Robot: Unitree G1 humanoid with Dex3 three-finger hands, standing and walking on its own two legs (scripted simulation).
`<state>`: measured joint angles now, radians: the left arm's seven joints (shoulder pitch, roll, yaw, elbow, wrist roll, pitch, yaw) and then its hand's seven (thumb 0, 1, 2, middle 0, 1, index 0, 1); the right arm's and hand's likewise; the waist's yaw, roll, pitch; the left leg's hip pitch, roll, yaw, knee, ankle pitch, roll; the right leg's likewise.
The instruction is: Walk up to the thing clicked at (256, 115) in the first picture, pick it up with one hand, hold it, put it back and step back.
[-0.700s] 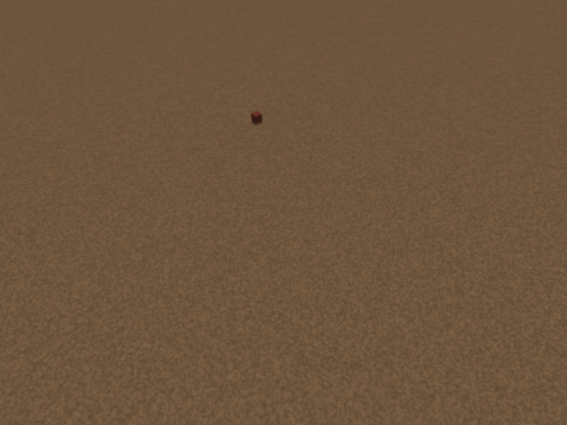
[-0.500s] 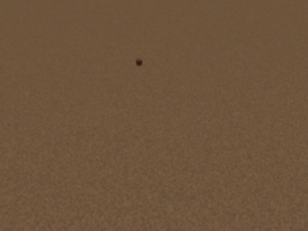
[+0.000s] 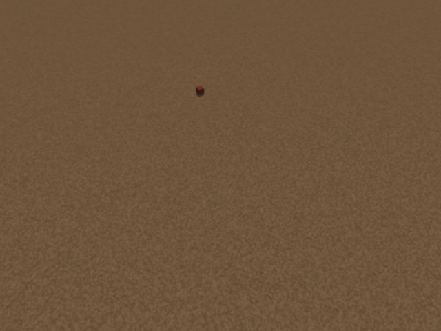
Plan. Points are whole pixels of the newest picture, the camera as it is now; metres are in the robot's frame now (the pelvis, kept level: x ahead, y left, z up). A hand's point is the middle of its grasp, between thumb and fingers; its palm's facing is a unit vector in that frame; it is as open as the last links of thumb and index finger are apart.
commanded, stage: stand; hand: left
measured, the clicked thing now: (200, 90) +1.83 +0.21 -0.76
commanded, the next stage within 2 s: walk up in 0.42 s
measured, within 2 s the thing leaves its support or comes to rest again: neither
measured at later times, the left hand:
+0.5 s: hand out of the picture +0.07 +0.26 -0.16, palm faces -0.08 -0.94 -0.34, open 7.4 cm
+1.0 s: hand (111, 266) +0.27 +0.28 -0.14, palm faces -0.32 -0.80 -0.50, open 7.4 cm
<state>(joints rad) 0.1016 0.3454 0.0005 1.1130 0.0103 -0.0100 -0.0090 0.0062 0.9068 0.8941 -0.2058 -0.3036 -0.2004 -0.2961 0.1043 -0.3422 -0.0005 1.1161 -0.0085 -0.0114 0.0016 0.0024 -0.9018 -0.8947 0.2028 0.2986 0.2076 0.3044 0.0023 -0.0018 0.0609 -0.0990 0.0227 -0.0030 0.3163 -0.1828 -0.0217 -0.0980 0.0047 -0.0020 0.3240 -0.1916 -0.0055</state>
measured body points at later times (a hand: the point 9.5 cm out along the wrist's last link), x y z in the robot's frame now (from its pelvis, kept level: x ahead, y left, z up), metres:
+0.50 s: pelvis +0.00 +0.00 -0.01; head +0.01 +0.00 +0.44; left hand +0.07 +0.31 -0.13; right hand +0.08 -0.31 -0.13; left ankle -0.01 +0.13 -0.74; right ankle -0.01 -0.11 -0.75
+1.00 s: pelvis +0.16 -0.01 -0.02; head +0.16 -0.04 +0.42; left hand +0.29 +0.32 -0.10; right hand +0.20 -0.37 -0.12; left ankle +0.36 +0.10 -0.70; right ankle +0.05 -0.15 -0.75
